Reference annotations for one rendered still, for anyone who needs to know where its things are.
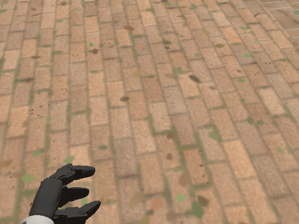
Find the left robot hand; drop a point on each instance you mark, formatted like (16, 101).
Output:
(53, 193)

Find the robot left forearm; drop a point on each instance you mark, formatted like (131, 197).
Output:
(37, 219)

